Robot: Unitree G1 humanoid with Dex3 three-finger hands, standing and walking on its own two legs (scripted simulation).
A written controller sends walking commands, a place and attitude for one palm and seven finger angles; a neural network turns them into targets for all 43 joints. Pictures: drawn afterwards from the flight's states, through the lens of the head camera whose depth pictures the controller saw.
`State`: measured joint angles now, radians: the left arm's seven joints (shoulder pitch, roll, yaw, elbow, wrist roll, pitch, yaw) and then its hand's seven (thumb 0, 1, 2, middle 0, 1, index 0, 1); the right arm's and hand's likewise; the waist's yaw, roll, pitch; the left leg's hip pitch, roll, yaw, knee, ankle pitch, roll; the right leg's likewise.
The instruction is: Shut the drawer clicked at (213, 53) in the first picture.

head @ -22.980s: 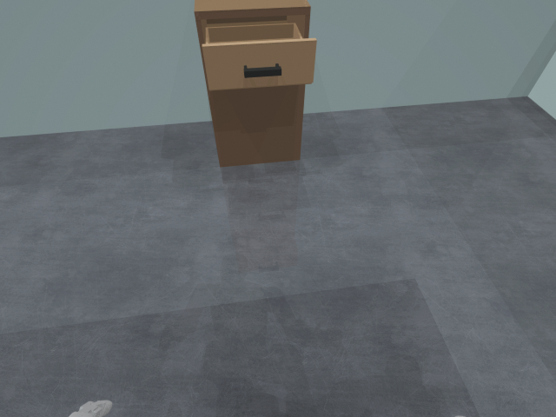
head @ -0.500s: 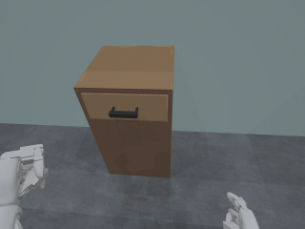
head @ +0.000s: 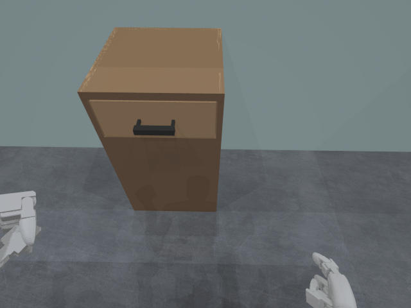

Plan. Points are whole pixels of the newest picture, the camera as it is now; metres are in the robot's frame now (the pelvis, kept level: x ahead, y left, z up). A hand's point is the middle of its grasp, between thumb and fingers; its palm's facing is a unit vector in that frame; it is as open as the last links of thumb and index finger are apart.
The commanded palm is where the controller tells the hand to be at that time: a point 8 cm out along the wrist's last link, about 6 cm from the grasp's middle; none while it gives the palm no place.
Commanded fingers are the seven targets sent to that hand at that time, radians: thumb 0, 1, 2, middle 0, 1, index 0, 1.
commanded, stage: step back with the hand held close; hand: left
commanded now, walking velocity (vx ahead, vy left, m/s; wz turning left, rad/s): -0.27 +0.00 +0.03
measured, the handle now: (155, 126) +0.66 +0.21 -0.10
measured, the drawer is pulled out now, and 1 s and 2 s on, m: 0.00 0.00 0.00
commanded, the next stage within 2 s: stop stepping back and stand still in 1.32 s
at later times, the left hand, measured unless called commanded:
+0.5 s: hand (20, 257) +0.16 +0.24 +0.16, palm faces +0.34 -0.80 -0.50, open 3.2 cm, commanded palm +0.08 +0.29 +0.18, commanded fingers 0.00 0.90 0.90 -1.40 -1.60 -1.40 -1.60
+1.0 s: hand (25, 305) +0.11 +0.21 +0.16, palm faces +0.29 -0.84 -0.47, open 3.2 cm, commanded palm +0.03 +0.26 +0.18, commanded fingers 0.00 0.90 0.90 -1.40 -1.60 -1.40 -1.60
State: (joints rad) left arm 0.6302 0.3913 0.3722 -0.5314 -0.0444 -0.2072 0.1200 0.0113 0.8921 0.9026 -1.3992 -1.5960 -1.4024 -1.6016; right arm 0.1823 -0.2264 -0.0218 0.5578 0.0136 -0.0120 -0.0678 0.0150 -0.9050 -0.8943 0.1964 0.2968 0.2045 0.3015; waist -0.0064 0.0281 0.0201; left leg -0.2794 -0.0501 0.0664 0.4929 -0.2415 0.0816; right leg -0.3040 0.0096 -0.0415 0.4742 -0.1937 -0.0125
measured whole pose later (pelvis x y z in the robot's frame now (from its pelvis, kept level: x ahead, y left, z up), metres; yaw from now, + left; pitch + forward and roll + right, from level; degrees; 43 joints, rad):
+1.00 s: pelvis -0.10 -0.02 -0.01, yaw +0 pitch +3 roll -3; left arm 0.61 0.40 0.39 -0.63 -0.04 -0.31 0.11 0.01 0.89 0.90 -1.40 -1.60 -1.41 -1.60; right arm 0.12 -0.18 0.01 0.59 -0.02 -0.10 -0.05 0.01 -0.90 -0.89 0.20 0.30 0.21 0.30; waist -0.01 0.00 0.06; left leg -0.49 0.01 0.03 0.54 -0.10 0.06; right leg -0.32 0.10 0.04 0.54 -0.27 -0.02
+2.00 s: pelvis -0.28 -0.04 +0.00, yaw +0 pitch -1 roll -1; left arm 0.62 0.37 0.36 -0.53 -0.01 -0.22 0.15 0.01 0.89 0.90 -1.40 -1.60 -1.41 -1.60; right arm 0.27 -0.20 0.00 0.65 0.00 -0.10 -0.07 0.01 -0.90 -0.89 0.20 0.30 0.21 0.30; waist -0.02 0.00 -0.04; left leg -0.35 0.01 0.02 0.70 -0.35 0.02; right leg -0.26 0.02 -0.05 0.53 -0.26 -0.04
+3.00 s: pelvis -0.28 -0.02 +0.00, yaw +0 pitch -2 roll +0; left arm 0.30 0.16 0.00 1.15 0.01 0.01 0.02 0.00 0.91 0.90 -0.27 -0.38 -0.27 -0.39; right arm 0.29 -0.13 -0.01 1.13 -0.01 0.02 -0.02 0.01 -0.91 -0.89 0.20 0.30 0.20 0.30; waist -0.01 0.02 0.06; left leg -0.23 -0.01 0.05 0.42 -0.17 0.04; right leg -0.19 -0.02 -0.03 0.43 -0.21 0.00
